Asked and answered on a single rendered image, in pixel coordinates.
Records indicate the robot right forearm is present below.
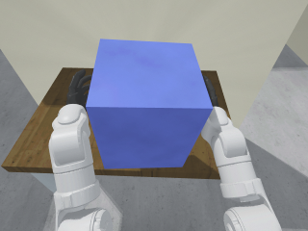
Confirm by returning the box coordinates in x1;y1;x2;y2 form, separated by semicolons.
201;106;282;231

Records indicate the carton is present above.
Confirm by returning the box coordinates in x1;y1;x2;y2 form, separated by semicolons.
86;38;214;169

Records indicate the table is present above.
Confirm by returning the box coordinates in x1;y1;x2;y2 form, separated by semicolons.
1;67;231;193

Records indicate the robot left forearm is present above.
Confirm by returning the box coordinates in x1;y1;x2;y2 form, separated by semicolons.
48;104;101;231

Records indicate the left robot upper arm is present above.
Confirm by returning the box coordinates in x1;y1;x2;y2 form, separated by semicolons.
58;207;114;231

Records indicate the right robot upper arm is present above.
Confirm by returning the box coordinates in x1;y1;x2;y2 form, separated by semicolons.
223;202;281;231

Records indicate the robot right hand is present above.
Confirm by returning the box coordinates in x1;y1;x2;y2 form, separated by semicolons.
202;74;219;107

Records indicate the robot left hand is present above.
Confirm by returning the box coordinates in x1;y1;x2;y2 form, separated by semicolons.
65;69;92;111

